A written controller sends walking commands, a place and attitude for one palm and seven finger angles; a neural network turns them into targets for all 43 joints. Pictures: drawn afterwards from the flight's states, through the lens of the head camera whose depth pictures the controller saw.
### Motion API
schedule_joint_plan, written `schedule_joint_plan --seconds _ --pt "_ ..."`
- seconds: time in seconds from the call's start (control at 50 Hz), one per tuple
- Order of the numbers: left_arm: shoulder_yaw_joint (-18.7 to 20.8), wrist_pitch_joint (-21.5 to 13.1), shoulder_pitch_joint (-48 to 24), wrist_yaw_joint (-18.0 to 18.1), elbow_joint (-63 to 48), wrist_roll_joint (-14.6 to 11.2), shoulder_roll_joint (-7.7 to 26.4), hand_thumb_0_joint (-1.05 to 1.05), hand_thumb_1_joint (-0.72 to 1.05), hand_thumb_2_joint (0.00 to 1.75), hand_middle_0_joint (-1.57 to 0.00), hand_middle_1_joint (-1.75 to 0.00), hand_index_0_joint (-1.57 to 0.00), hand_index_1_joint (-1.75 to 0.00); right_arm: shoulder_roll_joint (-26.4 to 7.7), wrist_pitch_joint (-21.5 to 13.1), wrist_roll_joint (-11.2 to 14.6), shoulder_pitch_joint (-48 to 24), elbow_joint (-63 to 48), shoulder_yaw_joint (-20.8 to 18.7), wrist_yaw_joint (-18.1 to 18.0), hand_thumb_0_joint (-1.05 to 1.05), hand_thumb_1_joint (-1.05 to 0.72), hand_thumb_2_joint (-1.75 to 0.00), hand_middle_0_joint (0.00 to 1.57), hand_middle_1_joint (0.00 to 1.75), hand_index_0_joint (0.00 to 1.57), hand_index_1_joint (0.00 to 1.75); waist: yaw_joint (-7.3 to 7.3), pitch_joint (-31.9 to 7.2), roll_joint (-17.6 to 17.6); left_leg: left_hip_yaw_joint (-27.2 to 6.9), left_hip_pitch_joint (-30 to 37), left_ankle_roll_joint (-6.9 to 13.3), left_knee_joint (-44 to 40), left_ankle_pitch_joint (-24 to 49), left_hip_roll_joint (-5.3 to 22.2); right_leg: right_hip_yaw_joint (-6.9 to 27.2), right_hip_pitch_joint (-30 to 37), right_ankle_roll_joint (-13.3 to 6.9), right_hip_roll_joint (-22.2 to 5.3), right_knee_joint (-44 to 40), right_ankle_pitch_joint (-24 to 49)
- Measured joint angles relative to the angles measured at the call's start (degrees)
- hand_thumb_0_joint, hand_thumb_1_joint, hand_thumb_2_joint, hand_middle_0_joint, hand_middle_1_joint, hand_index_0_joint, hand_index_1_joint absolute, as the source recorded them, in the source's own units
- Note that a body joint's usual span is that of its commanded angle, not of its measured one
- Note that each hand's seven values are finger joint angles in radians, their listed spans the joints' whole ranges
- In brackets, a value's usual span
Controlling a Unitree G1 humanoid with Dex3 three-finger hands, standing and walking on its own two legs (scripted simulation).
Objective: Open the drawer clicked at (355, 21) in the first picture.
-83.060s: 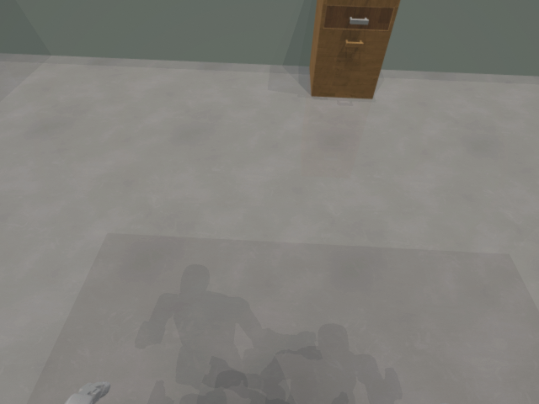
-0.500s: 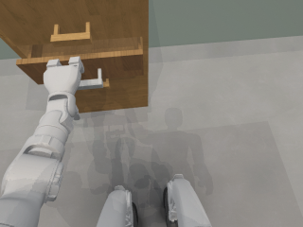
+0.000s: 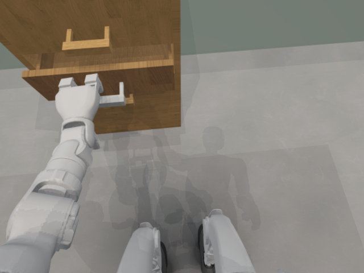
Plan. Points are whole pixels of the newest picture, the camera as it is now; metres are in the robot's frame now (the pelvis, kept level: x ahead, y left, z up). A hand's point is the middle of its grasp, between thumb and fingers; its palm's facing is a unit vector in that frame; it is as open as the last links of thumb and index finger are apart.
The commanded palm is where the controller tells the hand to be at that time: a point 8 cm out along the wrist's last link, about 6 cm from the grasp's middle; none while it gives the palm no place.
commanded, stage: lift the fingers back up to retry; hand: left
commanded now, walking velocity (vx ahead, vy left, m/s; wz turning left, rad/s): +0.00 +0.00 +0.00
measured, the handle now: (106, 94) +0.57 +0.18 -0.12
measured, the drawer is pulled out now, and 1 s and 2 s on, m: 0.07 0.07 0.07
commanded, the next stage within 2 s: re-aim the fingers above the handle in 0.88 s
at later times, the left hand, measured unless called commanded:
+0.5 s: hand (98, 109) +0.50 +0.18 -0.06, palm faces -0.10 -0.01 -1.00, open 13.8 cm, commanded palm +0.49 +0.17 -0.01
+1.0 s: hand (100, 103) +0.51 +0.17 -0.06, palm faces -0.01 -0.02 -1.00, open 13.8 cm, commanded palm +0.48 +0.17 -0.01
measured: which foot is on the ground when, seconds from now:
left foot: down 0.00-1.00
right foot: down 0.00-1.00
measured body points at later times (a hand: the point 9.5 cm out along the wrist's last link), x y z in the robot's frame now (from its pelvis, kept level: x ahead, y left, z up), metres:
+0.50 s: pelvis +0.00 +0.00 -0.01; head +0.18 -0.02 +0.41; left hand +0.49 +0.17 -0.01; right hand +0.01 -0.26 -0.15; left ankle +0.00 +0.10 -0.61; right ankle +0.05 -0.11 -0.61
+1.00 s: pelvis +0.00 +0.00 -0.01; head +0.18 +0.00 +0.41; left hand +0.50 +0.17 +0.00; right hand +0.02 -0.26 -0.15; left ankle +0.00 +0.10 -0.61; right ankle +0.05 -0.11 -0.61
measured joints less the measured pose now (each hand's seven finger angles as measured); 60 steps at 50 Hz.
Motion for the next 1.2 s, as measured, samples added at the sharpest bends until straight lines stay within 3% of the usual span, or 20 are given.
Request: schedule_joint_plan --seconds 0.08,0.16,0.26,0.32,0.4,0.46,0.52,0.6,0.72,0.94,1.06,1.2 --pt "-3.58 -4.66 -1.13 -1.68 2.15 1.1 -1.17 0.0 -0.48 0.3 -0.32 -1.2 -0.32 -1.2 0.64 -1.72 -0.28 0.9 1.06 0.68 -0.92 0.0 -0.91 -0.9 0.21 0.3 0.2 0.3 -0.48 -1.78 -0.72 -1.26 1.84 -0.39 -1.21 0.29 -0.32 -1.19 2.45 -0.39 -0.31 -1.35 -0.2" --pt "-2.4 -8.34 -3.85 1.24 4.97 4.18 -1.57 0.0 -0.49 0.3 -0.32 -1.2 -0.32 -1.2 -0.14 -2.43 -1.25 0.78 0.45 1.04 -0.83 0.0 -0.91 -0.9 0.21 0.3 0.21 0.3 -2.49 -3.42 -0.9 -1.86 0.35 -0.6 0.61 -0.55 -0.03 -1.81 1.26 -0.71 -0.1 -0.09 -0.8" --pt "1.99 -5.78 -5.8 6.98 6.23 5.75 -0.86 0.0 -0.49 0.3 -0.31 -1.2 -0.31 -1.2 -1.62 -1.28 -2.02 -0.31 -1.47 0.66 0.11 0.0 -0.91 -0.9 0.21 0.3 0.2 0.3 -4.04 -3.02 -0.64 -0.7 -2.77 -0.3 3.5 -1.61 0.63 -0.75 -2.52 -0.57 0.5 2.7 -1.08" --pt "2.92 -2.05 -5.28 8.28 5.98 5.73 -0.43 0.0 -0.48 0.3 -0.31 -1.2 -0.31 -1.2 -1.99 -0.37 -1.67 -0.73 -2.14 0.34 0.6 0.0 -0.91 -0.9 0.2 0.3 0.2 0.3 -3.75 -1.63 -0.42 0.29 -3.55 -0.04 3.99 -1.63 0.83 0.22 -3.83 -0.29 0.73 3.43 -0.81" --pt "2.92 0.49 -3.53 5.88 4.46 3.84 -0.54 0.0 -0.48 0.3 -0.31 -1.2 -0.31 -1.2 -1.59 -0.09 -0.83 -0.67 -1.58 0.2 0.69 0.0 -0.91 -0.9 0.2 0.3 0.2 0.3 -2.71 -0.13 -0.03 0.85 -3.26 0.17 3.05 -0.95 0.64 0.8 -3.76 0.0 0.61 2.81 -0.21" --pt "2.15 -0.1 -2.57 3.08 3.08 2.18 -0.52 0.0 -0.48 0.3 -0.32 -1.2 -0.31 -1.2 -0.7 -0.52 -0.45 -0.09 -0.55 0.34 0.2 0.0 -0.91 -0.9 0.2 0.3 0.2 0.3 -2.13 -0.07 -0.07 0.64 -2.35 0.14 1.82 -0.34 0.32 0.64 -2.71 0.02 0.33 1.75 0.08" --pt "0.48 -2.05 -3.18 1.75 3.31 2.18 -0.21 0.0 -0.48 0.3 -0.32 -1.2 -0.32 -1.2 0.03 -1.42 -0.47 0.68 0.55 0.69 -0.32 0.0 -0.91 -0.9 0.2 0.3 0.2 0.3 -2.07 -0.79 -0.26 -0.06 -1.57 -0.03 1.07 -0.03 0.02 -0.01 -1.54 -0.13 0.02 0.95 0.05" --pt "-0.43 -4.19 -5.74 2.18 5.84 3.31 0.43 0.0 -0.48 0.3 -0.32 -1.2 -0.32 -1.2 0.05 -2.21 -0.83 1.22 1.12 1.3 -0.42 0.0 -0.91 -0.9 0.21 0.3 0.2 0.3 -2.88 -2.02 -0.52 -0.84 -1.66 -0.18 1.49 -0.34 0.02 -0.78 -1.19 -0.32 0.0 0.94 -0.28" --pt "0.75 -3.33 -7.61 3.39 8.23 3.82 0.98 0.0 -0.48 0.3 -0.31 -1.2 -0.31 -1.2 -1.23 -1.85 -1.1 1.32 -0.42 1.09 0.18 0.0 -0.91 -0.9 0.21 0.3 0.2 0.3 -4.02 -2.31 -0.25 -0.59 -3.12 0.02 3.0 -1.15 0.39 -0.55 -2.72 -0.18 0.35 2.03 -0.58" --pt "2.53 -4.81 -1.9 4.14 1.91 4.21 -0.78 0.0 -0.48 0.3 -0.32 -1.2 -0.32 -1.2 -0.9 -0.84 -1.16 1.51 -0.39 0.12 0.38 0.0 -0.91 -0.9 0.2 0.3 0.2 0.3 -2.61 -1.5 -0.19 0.29 -2.48 0.38 2.47 -1.29 0.32 0.38 -2.52 0.32 0.38 1.91 -0.66" --pt "1.06 -2.74 -3.24 6.58 4.16 4.56 -1.04 0.0 -0.48 0.3 -0.32 -1.2 -0.32 -1.2 -0.3 -0.38 -1.29 0.66 0.56 0.37 0.79 0.0 -0.91 -0.9 0.2 0.3 0.2 0.3 -2.03 -1.77 -0.15 -0.24 -1.23 0.16 1.77 -1.01 0.1 -0.11 -0.99 0.17 0.18 1.17 -0.64" --pt "-1.23 -0.59 -4.52 3.75 7.05 2.81 -1.52 0.0 -0.48 0.3 -0.31 -1.2 -0.31 -1.2 -0.35 -0.62 -0.86 0.11 -0.14 0.49 0.53 0.0 -0.91 -0.9 0.21 0.3 0.2 0.3 -2.15 -1.55 -0.07 -0.36 0.09 0.05 0.28 -0.21 -0.09 -0.19 0.36 0.05 0.06 -0.12 -0.08"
